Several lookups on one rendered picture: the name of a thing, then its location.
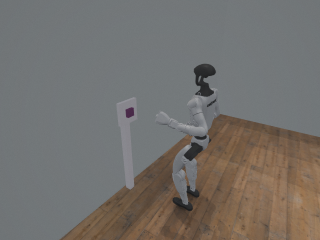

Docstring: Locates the robot left shin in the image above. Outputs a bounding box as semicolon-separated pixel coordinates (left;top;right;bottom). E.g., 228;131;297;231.
172;173;189;205

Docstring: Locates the panel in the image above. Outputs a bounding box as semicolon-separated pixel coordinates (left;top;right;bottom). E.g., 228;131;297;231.
116;97;138;190

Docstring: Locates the left robot foot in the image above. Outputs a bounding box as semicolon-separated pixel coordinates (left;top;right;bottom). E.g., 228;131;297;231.
172;197;193;211

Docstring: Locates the robot left forearm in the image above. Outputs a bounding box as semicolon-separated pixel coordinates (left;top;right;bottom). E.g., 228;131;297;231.
167;118;206;137

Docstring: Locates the left robot upper arm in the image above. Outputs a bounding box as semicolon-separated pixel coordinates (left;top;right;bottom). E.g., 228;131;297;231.
187;96;208;137

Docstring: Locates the right robot upper arm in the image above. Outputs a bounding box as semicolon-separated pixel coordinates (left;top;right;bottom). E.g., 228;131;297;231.
210;88;220;118

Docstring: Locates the left robot hand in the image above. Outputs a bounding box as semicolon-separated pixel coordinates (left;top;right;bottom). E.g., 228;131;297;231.
155;111;171;125

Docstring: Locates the button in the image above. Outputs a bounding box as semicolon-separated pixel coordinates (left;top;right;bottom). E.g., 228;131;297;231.
125;107;134;118

